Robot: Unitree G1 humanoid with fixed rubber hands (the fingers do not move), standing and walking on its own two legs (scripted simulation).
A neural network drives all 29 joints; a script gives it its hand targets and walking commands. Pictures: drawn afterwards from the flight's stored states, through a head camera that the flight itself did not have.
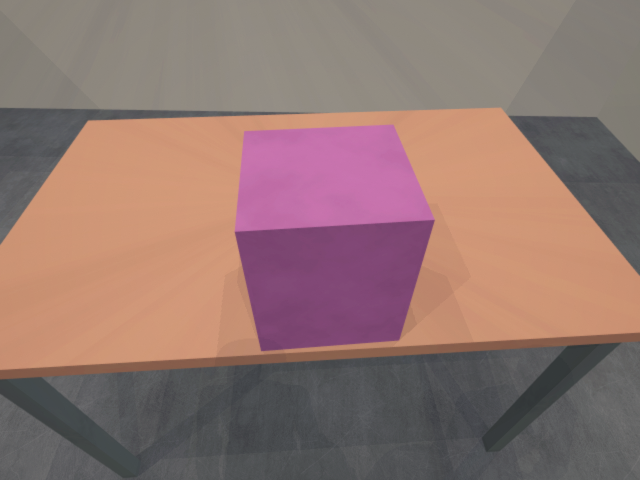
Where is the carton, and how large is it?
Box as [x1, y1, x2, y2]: [235, 125, 434, 350]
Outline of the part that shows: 393,125 244,131 235,223 235,235 261,350 399,339 434,219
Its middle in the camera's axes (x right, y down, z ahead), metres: +0.01 +0.00 +0.56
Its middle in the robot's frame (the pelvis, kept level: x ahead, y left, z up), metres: +0.44 +0.02 +0.07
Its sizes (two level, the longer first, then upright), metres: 0.210 0.200 0.250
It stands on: a table, 0.73 m high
